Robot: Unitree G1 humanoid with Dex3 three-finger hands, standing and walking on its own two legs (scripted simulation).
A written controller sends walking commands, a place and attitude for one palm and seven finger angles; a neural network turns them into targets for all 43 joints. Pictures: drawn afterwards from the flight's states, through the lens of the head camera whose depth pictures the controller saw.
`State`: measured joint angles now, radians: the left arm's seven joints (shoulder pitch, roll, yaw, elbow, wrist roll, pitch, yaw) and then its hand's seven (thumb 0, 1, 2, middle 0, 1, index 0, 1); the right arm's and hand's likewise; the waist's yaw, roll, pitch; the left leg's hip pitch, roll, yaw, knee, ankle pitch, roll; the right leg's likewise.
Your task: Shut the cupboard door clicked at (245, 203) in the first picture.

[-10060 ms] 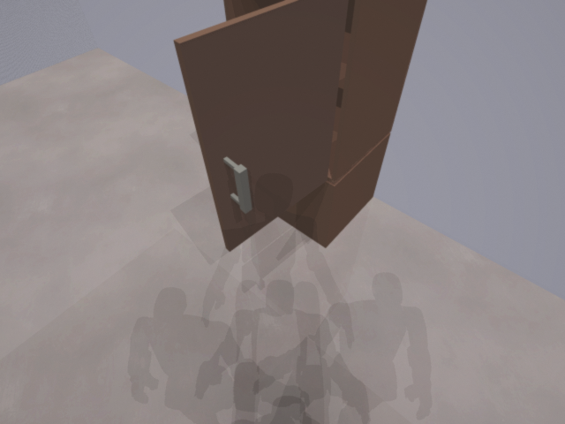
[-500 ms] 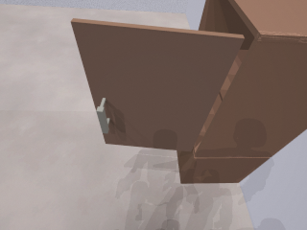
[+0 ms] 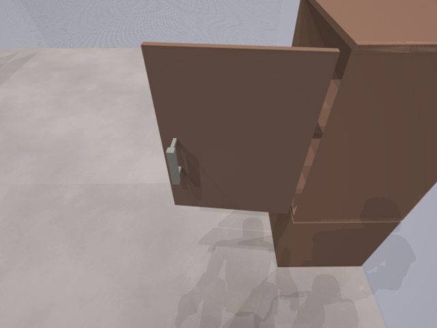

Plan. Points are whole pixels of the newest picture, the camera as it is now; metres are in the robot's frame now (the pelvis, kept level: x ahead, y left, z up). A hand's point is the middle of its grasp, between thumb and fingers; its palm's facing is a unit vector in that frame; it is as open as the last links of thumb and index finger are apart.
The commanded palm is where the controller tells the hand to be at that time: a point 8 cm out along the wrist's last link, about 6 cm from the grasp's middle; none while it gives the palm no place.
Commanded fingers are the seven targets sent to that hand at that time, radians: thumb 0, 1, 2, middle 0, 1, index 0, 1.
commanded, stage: come to a stop and stand still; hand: left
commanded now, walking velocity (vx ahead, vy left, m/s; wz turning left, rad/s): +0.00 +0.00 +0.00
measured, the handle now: (175, 161) +0.57 +0.18 -0.08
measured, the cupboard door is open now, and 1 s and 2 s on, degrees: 84 84 84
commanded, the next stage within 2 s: look again from close up in 1.06 s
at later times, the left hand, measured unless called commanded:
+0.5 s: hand out of the picture -0.06 +0.21 -0.18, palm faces +0.04 -0.98 -0.21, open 7.3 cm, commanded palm none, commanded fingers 0.00 0.90 0.90 -0.20 -0.30 -0.20 -0.30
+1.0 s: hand out of the picture -0.17 +0.24 -0.17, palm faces +0.00 -0.99 -0.16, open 7.4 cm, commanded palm none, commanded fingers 0.00 0.90 0.90 -0.20 -0.30 -0.20 -0.30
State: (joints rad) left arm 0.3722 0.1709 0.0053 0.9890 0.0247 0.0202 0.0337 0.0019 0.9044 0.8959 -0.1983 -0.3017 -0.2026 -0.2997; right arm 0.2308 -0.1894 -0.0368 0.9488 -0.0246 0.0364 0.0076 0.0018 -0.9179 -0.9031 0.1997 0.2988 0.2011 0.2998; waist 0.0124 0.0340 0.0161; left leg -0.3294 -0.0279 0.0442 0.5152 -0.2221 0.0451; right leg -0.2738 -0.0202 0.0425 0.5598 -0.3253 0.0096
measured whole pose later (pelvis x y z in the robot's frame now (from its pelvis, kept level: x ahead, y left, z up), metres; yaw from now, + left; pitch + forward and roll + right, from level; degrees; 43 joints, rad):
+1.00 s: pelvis -0.17 +0.06 +0.01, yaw -4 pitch -2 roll +1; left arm 0.36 0.19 0.06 1.03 0.03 0.03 -0.02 0.01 0.91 0.90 -0.20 -0.30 -0.20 -0.30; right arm 0.40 -0.12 -0.02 1.06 -0.03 -0.02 -0.02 0.01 -0.91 -0.90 0.20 0.30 0.20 0.30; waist 0.00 -0.06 -0.01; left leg -0.16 -0.01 0.07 0.41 -0.22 0.03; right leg -0.51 -0.01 -0.01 1.08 -0.31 -0.04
